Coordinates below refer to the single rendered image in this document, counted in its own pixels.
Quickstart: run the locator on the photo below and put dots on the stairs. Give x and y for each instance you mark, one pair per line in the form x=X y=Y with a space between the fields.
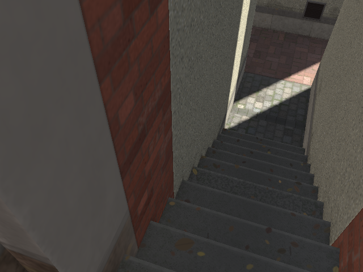
x=249 y=206

